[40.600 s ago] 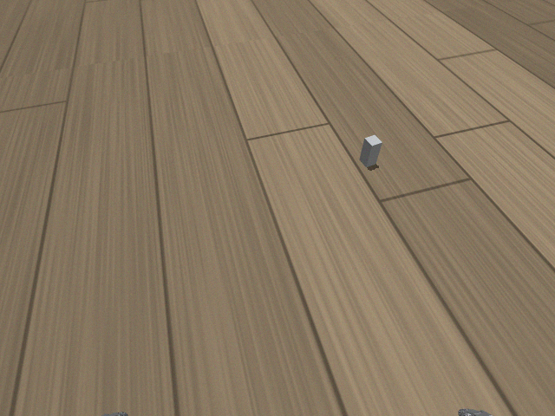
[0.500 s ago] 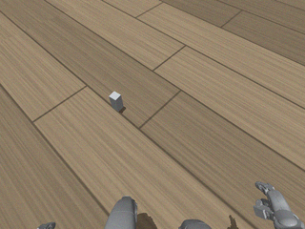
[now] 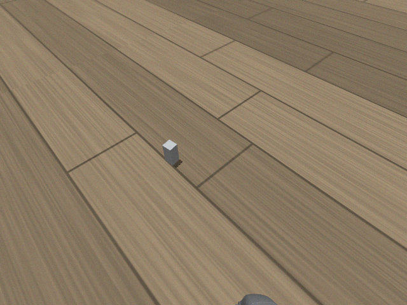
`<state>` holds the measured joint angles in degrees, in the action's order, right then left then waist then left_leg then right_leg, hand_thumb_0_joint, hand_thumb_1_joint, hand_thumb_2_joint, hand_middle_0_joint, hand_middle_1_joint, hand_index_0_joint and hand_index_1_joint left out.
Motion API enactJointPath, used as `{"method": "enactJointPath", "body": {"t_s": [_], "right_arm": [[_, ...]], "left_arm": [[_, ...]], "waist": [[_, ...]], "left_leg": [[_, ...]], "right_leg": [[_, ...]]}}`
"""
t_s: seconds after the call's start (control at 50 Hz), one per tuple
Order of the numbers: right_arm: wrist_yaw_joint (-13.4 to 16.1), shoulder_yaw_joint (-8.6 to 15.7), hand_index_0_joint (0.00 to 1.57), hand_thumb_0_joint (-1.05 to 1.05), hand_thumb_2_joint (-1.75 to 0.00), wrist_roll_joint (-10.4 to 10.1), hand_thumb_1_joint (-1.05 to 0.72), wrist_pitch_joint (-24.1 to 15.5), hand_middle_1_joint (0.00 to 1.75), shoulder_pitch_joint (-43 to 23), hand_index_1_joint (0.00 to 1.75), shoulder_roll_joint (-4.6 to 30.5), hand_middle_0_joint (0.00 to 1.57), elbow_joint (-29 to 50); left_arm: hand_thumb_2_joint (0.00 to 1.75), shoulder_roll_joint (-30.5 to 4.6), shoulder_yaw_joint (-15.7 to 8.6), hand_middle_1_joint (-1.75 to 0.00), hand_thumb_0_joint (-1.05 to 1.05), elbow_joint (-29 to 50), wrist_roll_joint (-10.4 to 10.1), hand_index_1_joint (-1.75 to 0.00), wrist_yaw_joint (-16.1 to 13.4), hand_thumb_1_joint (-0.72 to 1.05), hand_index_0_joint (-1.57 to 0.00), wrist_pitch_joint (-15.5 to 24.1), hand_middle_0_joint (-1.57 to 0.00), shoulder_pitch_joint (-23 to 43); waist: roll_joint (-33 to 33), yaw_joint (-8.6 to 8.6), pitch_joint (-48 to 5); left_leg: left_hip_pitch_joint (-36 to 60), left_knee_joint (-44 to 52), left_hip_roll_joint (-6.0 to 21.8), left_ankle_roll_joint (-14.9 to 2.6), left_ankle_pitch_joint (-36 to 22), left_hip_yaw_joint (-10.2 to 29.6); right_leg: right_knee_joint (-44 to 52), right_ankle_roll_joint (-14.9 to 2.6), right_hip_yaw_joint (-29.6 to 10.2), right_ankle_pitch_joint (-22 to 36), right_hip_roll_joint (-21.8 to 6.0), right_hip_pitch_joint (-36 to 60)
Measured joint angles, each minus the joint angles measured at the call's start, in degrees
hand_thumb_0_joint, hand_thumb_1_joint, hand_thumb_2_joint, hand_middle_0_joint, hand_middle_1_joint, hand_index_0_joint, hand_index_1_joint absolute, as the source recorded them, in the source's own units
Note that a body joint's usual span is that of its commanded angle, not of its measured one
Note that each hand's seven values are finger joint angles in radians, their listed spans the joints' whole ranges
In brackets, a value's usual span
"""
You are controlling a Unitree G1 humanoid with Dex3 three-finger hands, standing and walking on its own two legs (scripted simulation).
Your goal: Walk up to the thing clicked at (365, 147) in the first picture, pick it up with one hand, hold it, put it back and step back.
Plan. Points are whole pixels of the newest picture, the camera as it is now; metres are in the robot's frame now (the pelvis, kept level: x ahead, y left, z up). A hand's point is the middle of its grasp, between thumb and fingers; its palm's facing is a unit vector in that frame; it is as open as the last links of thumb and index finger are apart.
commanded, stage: step back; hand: left
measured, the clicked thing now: (171, 152) +1.04 +0.23 -0.69
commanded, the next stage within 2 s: stand in 0.66 s
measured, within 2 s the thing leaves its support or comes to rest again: neither
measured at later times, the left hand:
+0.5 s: hand out of the picture +0.12 +0.26 -0.15, palm faces +0.07 -0.91 -0.41, open 7.4 cm
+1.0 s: hand out of the picture +0.13 +0.26 -0.14, palm faces +0.03 -0.95 -0.32, open 7.4 cm
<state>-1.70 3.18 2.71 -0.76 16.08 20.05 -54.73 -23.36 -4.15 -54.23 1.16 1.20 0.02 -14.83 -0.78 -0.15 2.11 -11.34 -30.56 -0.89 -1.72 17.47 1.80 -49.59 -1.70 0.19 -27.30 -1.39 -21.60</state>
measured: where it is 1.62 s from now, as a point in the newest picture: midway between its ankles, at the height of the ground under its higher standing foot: outside the picture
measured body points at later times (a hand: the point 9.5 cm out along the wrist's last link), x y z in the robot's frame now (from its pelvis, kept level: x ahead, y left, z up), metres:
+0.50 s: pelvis +0.05 -0.01 -0.01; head +0.09 -0.03 +0.44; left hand +0.11 +0.31 -0.12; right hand +0.13 -0.32 -0.15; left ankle +0.07 +0.13 -0.74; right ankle +0.07 -0.12 -0.73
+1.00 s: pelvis +0.06 +0.00 +0.01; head +0.06 +0.01 +0.46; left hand +0.13 +0.31 -0.12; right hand +0.19 -0.29 -0.11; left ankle +0.07 +0.13 -0.73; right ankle +0.07 -0.13 -0.73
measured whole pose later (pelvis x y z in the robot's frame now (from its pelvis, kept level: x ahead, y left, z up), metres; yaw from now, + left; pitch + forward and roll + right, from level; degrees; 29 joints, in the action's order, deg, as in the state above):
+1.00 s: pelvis +0.06 +0.00 +0.01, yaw +2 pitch -3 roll +0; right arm -0.4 0.0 0.7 -1.1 2.7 19.6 -62.6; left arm -20.1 0.2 -64.4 0.3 0.8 1.0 -5.1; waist -0.1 -1.2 3.4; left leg -8.6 -22.5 1.5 1.0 10.6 -0.4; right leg -21.9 1.2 2.4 -11.5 -2.0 -7.0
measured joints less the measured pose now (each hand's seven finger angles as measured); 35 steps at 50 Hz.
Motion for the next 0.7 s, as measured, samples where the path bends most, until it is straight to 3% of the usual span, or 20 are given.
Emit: {"method": "enactJointPath", "body": {"t_s": [0.1,0.14,0.16,0.2,0.24,0.34,0.44,0.48,0.5,0.54,0.64,0.7], "right_arm": [[-0.1,0.0,0.21,0.01,-0.90,-0.3,-0.90,-0.1,0.30,-0.8,0.30,0.8,0.21,0.9],[0.2,0.0,0.21,0.01,-0.90,-0.7,-0.90,0.7,0.30,-1.2,0.30,1.8,0.21,0.9],[0.5,0.1,0.21,0.01,-0.90,-1.0,-0.90,1.2,0.30,-1.4,0.30,2.4,0.21,0.8],[1.4,0.1,0.20,0.01,-0.90,-1.2,-0.90,2.1,0.30,-1.7,0.30,2.6,0.20,0.1],[1.7,0.0,0.20,0.01,-0.90,-1.4,-0.90,2.4,0.30,-1.9,0.30,2.5,0.20,-0.5],[1.6,-0.2,0.20,0.01,-0.90,-1.1,-0.90,1.7,0.30,-2.7,0.30,3.0,0.20,-1.0],[1.7,-0.4,0.20,0.01,-0.90,-1.0,-0.90,1.7,0.30,-3.9,0.30,2.6,0.20,-2.0],[1.8,-0.6,0.20,0.01,-0.90,-1.1,-0.90,1.5,0.30,-4.4,0.30,2.3,0.20,-2.4],[1.9,-0.5,0.20,0.01,-0.90,-1.0,-0.90,1.3,0.30,-4.9,0.30,1.8,0.20,-2.8],[2.0,-0.7,0.20,0.01,-0.90,-0.9,-0.90,1.1,0.30,-5.9,0.30,0.6,0.20,-3.3],[1.8,-1.7,0.20,0.01,-0.90,-1.5,-0.90,1.7,0.30,-8.9,0.30,-0.4,0.20,-4.3],[1.7,-2.2,0.20,0.01,-0.90,-1.7,-0.90,1.1,0.30,-10.3,0.30,-0.9,0.20,-4.8]], "left_arm": [[0.90,0.0,-0.3,-0.30,0.01,-0.3,0.0,-0.30,0.4,0.91,-0.21,1.3,-0.21,1.4],[0.90,0.6,-0.3,-0.30,0.01,-0.6,0.1,-0.30,0.0,0.91,-0.21,2.1,-0.21,1.9],[0.90,1.4,-0.3,-0.30,0.01,-0.8,0.4,-0.30,-0.3,0.91,-0.21,2.4,-0.21,2.2],[0.90,2.4,0.0,-0.30,0.01,-0.8,1.0,-0.30,-0.6,0.91,-0.21,2.8,-0.21,2.4],[0.90,3.2,0.4,-0.30,0.01,-0.7,1.1,-0.30,-0.6,0.91,-0.21,2.7,-0.21,2.6],[0.90,4.5,1.3,-0.30,0.01,-0.8,0.6,-0.30,-0.8,0.90,-0.21,3.3,-0.21,2.7],[0.90,3.8,1.4,-0.30,0.01,-1.1,0.3,-0.30,-1.2,0.90,-0.21,2.7,-0.21,3.7],[0.90,3.2,1.3,-0.30,0.01,-1.0,-0.2,-0.30,-1.4,0.90,-0.21,2.2,-0.21,4.4],[0.90,2.8,1.2,-0.30,0.01,-1.0,-0.4,-0.30,-1.5,0.90,-0.21,1.9,-0.21,4.9],[0.90,2.2,1.1,-0.30,0.01,-1.1,-0.9,-0.30,-1.9,0.90,-0.21,1.2,-0.21,5.8],[0.90,1.9,1.6,-0.30,0.01,-3.0,-1.2,-0.30,-1.8,0.91,-0.21,0.7,-0.21,7.1],[0.90,1.9,2.3,-0.30,0.01,-4.5,-1.1,-0.30,-1.5,0.91,-0.21,0.8,-0.21,7.8]], "waist": [[-0.2,0.78,0.9],[1.2,0.59,1.3],[2.6,0.62,1.5],[3.6,0.02,1.1],[3.4,-0.88,1.0],[4.3,-1.51,1.8],[3.8,-1.45,2.9],[3.3,-1.26,3.3],[2.3,-1.25,3.9],[0.3,-1.70,4.4],[1.0,-1.32,3.2],[0.4,-1.05,2.3]], "left_leg": [[0.4,-1.0,1.1,2.00,1.0,0.3],[-0.6,-4.9,2.3,2.62,3.6,0.6],[-1.6,-7.8,3.1,1.77,5.5,1.9],[-4.6,-14.7,1.5,1.11,10.4,4.7],[-7.2,-19.8,-0.1,1.06,12.3,4.4],[-10.8,-20.7,0.6,1.63,9.1,4.2],[-8.9,-11.3,2.6,1.76,6.2,1.6],[-6.6,-5.5,2.8,1.58,1.2,-0.2],[-5.8,-4.2,2.2,2.35,-1.8,-0.8],[-5.2,-4.1,1.2,3.00,-1.6,-2.0],[-6.0,-6.7,3.1,2.87,0.7,-1.7],[-4.7,-4.7,2.8,2.76,0.0,-1.9]], "right_leg": [[10.1,0.56,1.1,4.5,0.0,1.4],[14.7,0.24,2.2,12.4,1.3,3.3],[14.7,-0.11,3.1,13.8,2.3,3.6],[13.6,-0.74,3.9,12.3,2.7,3.5],[14.0,-1.29,3.6,11.5,2.1,4.1],[16.6,-0.92,4.1,11.7,1.3,6.0],[14.7,-0.09,4.3,9.8,0.1,5.6],[12.5,0.51,4.5,8.4,-0.6,4.9],[11.1,0.90,4.1,7.5,-1.4,4.6],[9.5,1.38,2.7,7.0,-2.5,4.1],[12.8,2.15,2.3,8.0,-0.2,5.8],[14.8,2.37,2.1,8.9,-0.5,7.1]]}}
